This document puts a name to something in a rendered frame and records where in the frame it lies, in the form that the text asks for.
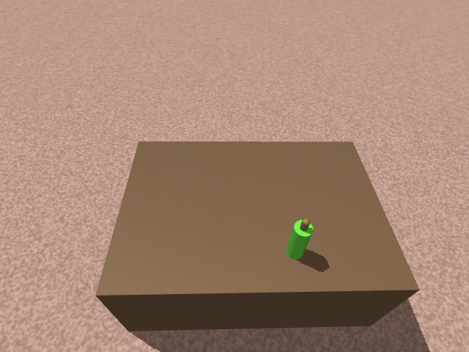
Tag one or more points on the bottle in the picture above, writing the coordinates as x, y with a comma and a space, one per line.
299, 239

